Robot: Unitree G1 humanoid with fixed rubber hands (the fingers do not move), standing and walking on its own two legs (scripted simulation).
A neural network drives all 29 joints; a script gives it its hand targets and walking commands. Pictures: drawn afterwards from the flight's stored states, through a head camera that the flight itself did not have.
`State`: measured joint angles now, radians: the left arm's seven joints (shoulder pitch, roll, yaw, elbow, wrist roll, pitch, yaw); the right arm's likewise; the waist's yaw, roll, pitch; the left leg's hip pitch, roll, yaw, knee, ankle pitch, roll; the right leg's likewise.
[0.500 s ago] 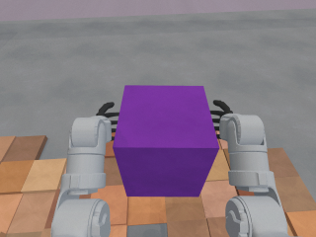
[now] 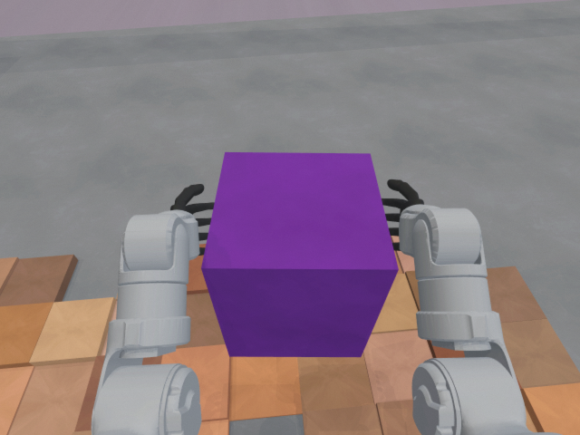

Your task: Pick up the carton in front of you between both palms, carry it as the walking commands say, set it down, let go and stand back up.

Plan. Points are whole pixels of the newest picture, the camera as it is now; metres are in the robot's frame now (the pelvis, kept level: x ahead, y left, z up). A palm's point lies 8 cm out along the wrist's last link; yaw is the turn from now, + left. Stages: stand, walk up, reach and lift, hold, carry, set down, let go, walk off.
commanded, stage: carry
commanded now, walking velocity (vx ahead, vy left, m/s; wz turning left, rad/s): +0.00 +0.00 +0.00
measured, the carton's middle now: (296, 260) +0.37 +0.00 +0.03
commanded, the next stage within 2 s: none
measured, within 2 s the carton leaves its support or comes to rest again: neither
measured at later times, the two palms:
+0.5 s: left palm (233, 182) +0.47 +0.09 +0.12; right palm (431, 187) +0.45 -0.21 +0.10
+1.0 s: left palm (256, 88) +0.70 +0.07 +0.14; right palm (415, 83) +0.69 -0.23 +0.15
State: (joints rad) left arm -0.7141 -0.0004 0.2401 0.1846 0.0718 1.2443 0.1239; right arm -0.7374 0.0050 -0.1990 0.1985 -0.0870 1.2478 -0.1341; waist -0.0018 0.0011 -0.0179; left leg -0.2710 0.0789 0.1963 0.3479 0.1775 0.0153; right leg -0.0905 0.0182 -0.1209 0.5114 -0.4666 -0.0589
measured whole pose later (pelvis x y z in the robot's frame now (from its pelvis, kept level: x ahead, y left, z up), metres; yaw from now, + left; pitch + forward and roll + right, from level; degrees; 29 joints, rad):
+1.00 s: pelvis +0.32 -0.06 -0.02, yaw -1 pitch +4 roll +0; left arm -0.81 0.01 0.29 0.02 0.09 1.35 0.13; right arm -0.87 0.00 -0.23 0.11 -0.05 1.32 -0.16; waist -0.07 0.00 0.00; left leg -0.19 -0.07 0.15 0.48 -0.37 0.11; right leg -0.63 -0.06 -0.05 0.70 -0.12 -0.02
